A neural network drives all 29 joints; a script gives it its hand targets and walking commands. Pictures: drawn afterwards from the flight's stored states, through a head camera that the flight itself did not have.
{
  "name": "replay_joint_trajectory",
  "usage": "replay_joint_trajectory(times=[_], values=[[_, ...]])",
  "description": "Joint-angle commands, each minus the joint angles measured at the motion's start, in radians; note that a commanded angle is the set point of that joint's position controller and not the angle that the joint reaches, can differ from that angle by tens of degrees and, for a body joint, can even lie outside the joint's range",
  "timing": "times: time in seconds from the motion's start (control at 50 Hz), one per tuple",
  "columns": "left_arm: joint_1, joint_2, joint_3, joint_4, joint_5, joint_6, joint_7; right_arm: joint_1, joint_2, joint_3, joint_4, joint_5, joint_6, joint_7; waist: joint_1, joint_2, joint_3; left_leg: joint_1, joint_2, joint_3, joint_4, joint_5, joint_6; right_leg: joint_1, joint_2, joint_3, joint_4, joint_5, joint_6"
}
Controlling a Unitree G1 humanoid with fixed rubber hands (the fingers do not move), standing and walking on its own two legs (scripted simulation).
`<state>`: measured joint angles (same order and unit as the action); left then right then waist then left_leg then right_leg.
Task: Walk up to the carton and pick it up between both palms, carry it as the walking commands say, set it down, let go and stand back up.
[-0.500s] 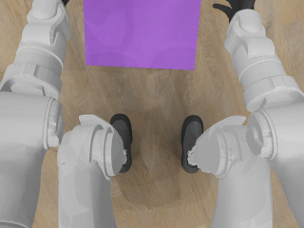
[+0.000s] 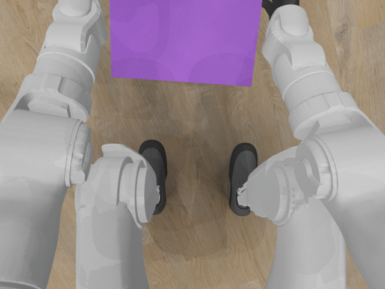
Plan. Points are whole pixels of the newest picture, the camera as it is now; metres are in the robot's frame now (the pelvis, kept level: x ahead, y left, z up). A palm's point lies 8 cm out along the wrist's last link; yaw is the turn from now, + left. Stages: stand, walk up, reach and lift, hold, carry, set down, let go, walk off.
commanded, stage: reach and lift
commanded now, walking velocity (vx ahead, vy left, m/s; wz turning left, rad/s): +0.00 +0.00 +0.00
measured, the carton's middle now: (184, 22) +0.52 +0.06 -0.26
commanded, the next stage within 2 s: none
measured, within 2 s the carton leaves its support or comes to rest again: leaves its support in 0.62 s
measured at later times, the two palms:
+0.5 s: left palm out of the picture +0.55 +0.20 -0.18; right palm out of the picture +0.55 -0.10 -0.17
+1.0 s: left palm out of the picture +0.55 +0.20 -0.13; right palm out of the picture +0.53 -0.09 -0.13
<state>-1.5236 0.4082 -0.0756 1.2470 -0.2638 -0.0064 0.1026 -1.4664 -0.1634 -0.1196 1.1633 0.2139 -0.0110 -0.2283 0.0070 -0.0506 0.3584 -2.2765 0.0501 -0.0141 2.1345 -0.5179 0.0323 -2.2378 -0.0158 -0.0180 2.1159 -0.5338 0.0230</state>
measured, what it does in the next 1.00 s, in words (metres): stands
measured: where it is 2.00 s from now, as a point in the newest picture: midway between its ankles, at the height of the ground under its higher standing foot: (200, 189)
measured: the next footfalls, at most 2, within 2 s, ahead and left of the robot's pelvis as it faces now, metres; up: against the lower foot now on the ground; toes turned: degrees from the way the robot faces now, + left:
none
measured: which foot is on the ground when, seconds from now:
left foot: down 0.00-1.00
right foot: down 0.00-1.00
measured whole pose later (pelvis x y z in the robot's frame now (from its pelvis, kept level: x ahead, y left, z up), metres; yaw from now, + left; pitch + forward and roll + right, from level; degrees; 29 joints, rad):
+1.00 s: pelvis +0.01 -0.01 +0.00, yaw +3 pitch +40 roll -4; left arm -1.42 0.29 0.17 1.03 0.08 0.26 0.04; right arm -1.23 0.02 -0.49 0.76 -0.05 0.21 -0.18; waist -0.01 -0.05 0.18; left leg -2.31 -0.02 -0.06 2.13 -0.52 -0.01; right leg -2.25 0.06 0.01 2.14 -0.59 0.06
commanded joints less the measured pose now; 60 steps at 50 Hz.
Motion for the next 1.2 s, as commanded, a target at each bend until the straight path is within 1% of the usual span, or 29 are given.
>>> replay_joint_trajectory(times=[0.0,0.06,0.12,0.16,0.22,0.24,0.26,0.32,0.4,0.52,0.58,0.68,0.74,0.8,0.86,0.94,1.0,1.06,1.18], values=[[-0.284,-0.063,-0.028,-0.106,0.01,-0.017,-0.031,-0.169,-0.004,-0.012,-0.097,-0.027,-0.019,0.016,-0.028,0.139,-1.166,0.67,-0.078,-0.02,-0.187,0.277,-0.05,0.512,0.115,-0.036,-0.122,0.255,0.01],[-0.31,-0.149,-0.05,-0.105,0.017,-0.018,-0.049,-0.21,0.085,0.006,-0.112,-0.026,-0.019,0.042,-0.025,0.139,-1.156,0.691,-0.082,-0.026,-0.189,0.28,-0.046,0.482,0.122,-0.044,-0.119,0.247,0.012],[-0.344,-0.306,-0.065,-0.1,0.04,-0.006,-0.085,-0.278,0.231,0.023,-0.12,-0.037,-0.008,0.083,-0.016,0.141,-1.139,0.687,-0.091,-0.027,-0.183,0.271,-0.045,0.454,0.129,-0.047,-0.116,0.231,0.012],[-0.385,-0.465,-0.081,-0.099,0.056,0.008,-0.127,-0.338,0.371,0.035,-0.128,-0.055,0.002,0.124,-0.02,0.146,-1.128,0.68,-0.099,-0.025,-0.178,0.264,-0.045,0.434,0.137,-0.052,-0.111,0.219,0.009],[-0.449,-0.711,-0.087,-0.113,0.085,0.039,-0.198,-0.423,0.598,0.033,-0.168,-0.107,0.031,0.196,-0.04,0.152,-1.124,0.672,-0.118,-0.013,-0.163,0.265,-0.044,0.403,0.15,-0.063,-0.102,0.213,0.002],[-0.456,-0.765,-0.079,-0.125,0.1,0.049,-0.216,-0.436,0.652,0.027,-0.178,-0.121,0.04,0.216,-0.041,0.156,-1.13,0.668,-0.123,-0.005,-0.158,0.262,-0.043,0.401,0.155,-0.067,-0.098,0.21,0.002],[-0.453,-0.808,-0.073,-0.131,0.114,0.059,-0.23,-0.442,0.694,0.022,-0.191,-0.132,0.051,0.234,-0.04,0.16,-1.132,0.669,-0.127,0.002,-0.155,0.265,-0.041,0.39,0.16,-0.074,-0.092,0.208,0.002],[-0.446,-0.891,-0.039,-0.157,0.152,0.086,-0.27,-0.459,0.794,0.02,-0.218,-0.149,0.083,0.279,-0.017,0.151,-1.122,0.614,-0.139,0.023,-0.145,0.257,-0.033,0.39,0.169,-0.079,-0.082,0.2,0.005],[-0.435,-0.959,-0.016,-0.198,0.167,0.11,-0.311,-0.433,0.891,0.011,-0.228,-0.159,0.118,0.31,-0.016,0.12,-1.113,0.556,-0.143,0.033,-0.129,0.27,-0.024,0.399,0.175,-0.079,-0.068,0.222,0.003],[-0.415,-0.985,-0.006,-0.254,0.191,0.138,-0.343,-0.401,0.973,0.011,-0.225,-0.153,0.152,0.331,0.017,0.096,-1.124,0.539,-0.138,0.047,-0.12,0.273,-0.02,0.401,0.184,-0.08,-0.059,0.228,0.001],[-0.426,-0.999,-0.024,-0.304,0.186,0.147,-0.352,-0.401,1.01,0.029,-0.244,-0.141,0.163,0.332,0.028,0.095,-1.185,0.562,-0.136,0.054,-0.115,0.291,-0.022,0.433,0.189,-0.082,-0.055,0.246,0.002],[-0.464,-1.027,-0.07,-0.404,0.172,0.159,-0.355,-0.401,1.063,0.062,-0.285,-0.125,0.182,0.326,0.034,0.122,-1.313,0.631,-0.135,0.066,-0.113,0.33,-0.034,0.482,0.195,-0.084,-0.058,0.28,0.004],[-0.458,-1.05,-0.088,-0.43,0.178,0.172,-0.351,-0.401,1.079,0.07,-0.312,-0.129,0.196,0.324,0.032,0.143,-1.346,0.668,-0.137,0.068,-0.124,0.338,-0.04,0.474,0.198,-0.088,-0.069,0.276,0.006],[-0.43,-1.08,-0.089,-0.418,0.194,0.187,-0.349,-0.41,1.076,0.069,-0.342,-0.144,0.209,0.324,0.023,0.16,-1.345,0.685,-0.142,0.068,-0.142,0.325,-0.043,0.45,0.2,-0.093,-0.085,0.253,0.008],[-0.399,-1.114,-0.076,-0.387,0.214,0.202,-0.347,-0.433,1.059,0.071,-0.38,-0.165,0.218,0.324,0.007,0.167,-1.332,0.685,-0.15,0.064,-0.162,0.299,-0.042,0.433,0.198,-0.098,-0.104,0.223,0.008],[-0.37,-1.161,-0.054,-0.345,0.238,0.221,-0.347,-0.493,1.031,0.089,-0.451,-0.184,0.224,0.319,-0.018,0.16,-1.345,0.687,-0.161,0.055,-0.183,0.263,-0.04,0.44,0.193,-0.104,-0.127,0.19,0.009],[-0.359,-1.187,-0.035,-0.323,0.254,0.234,-0.346,-0.534,1.024,0.105,-0.498,-0.19,0.231,0.315,-0.028,0.146,-1.377,0.693,-0.168,0.052,-0.196,0.245,-0.037,0.464,0.191,-0.107,-0.143,0.175,0.011],[-0.346,-1.197,-0.014,-0.313,0.273,0.248,-0.344,-0.544,1.034,0.112,-0.515,-0.196,0.245,0.314,-0.027,0.13,-1.398,0.698,-0.173,0.051,-0.211,0.23,-0.035,0.483,0.192,-0.11,-0.161,0.163,0.014],[-0.306,-1.202,0.034,-0.314,0.328,0.277,-0.346,-0.49,1.079,0.098,-0.495,-0.22,0.28,0.322,-0.004,0.113,-1.398,0.686,-0.179,0.06,-0.243,0.228,-0.033,0.497,0.2,-0.106,-0.2,0.166,0.022]])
